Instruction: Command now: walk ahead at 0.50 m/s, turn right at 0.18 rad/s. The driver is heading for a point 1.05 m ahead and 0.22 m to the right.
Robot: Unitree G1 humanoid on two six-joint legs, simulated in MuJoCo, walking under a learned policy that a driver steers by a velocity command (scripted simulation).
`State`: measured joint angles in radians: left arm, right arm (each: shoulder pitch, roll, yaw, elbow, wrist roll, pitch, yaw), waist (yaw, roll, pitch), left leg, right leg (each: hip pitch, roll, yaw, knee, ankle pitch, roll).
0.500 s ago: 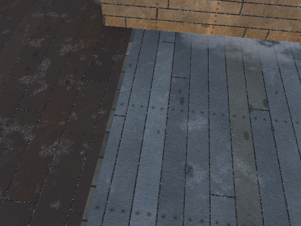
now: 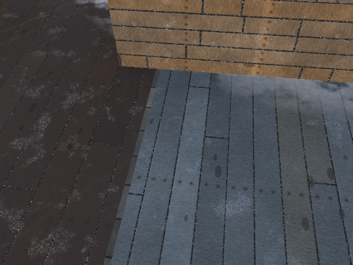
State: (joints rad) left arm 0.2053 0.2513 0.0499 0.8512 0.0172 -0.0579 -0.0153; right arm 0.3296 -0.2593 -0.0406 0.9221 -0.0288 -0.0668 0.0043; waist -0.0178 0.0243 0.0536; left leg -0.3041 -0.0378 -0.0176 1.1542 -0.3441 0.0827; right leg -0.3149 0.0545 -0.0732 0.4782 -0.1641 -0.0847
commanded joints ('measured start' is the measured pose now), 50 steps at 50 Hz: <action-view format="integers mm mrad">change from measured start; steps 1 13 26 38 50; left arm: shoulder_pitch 87 253 149 -207 99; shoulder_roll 79 145 83 38 138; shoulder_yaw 13 46 38 -1 34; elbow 8 48 -41 -184 -43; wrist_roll -10 -9 20 20 9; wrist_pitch -19 -11 42 52 8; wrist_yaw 2 8 -23 -68 12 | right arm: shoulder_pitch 26 -365 -91 56 22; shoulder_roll -63 -53 -78 -116 -79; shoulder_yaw -9 15 -11 -32 -18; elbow -68 -217 -162 -75 -84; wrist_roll -18 5 -1 8 39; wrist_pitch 4 12 -23 -38 -5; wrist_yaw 14 16 -19 -12 3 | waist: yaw -10 89 23 -28 63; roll -87 -96 93 59 -47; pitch -46 -9 -38 31 -103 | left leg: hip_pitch -201 -245 196 262 -317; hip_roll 100 80 300 293 134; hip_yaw -29 19 -181 148 -24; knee -23 -525 -975 -1010 64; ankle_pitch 53 304 166 467 -11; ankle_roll -35 -133 36 49 -24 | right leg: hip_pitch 174 209 -289 -320 346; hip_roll -252 -191 -112 -118 -354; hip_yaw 356 325 135 23 347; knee -279 -255 655 254 -202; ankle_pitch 175 247 -144 126 245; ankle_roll -156 -135 29 37 -153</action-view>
